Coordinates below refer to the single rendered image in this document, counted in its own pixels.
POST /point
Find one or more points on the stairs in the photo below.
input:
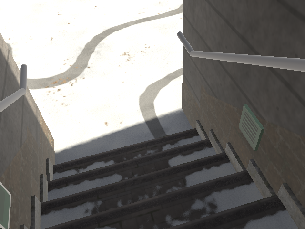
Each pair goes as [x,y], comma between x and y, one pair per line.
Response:
[174,181]

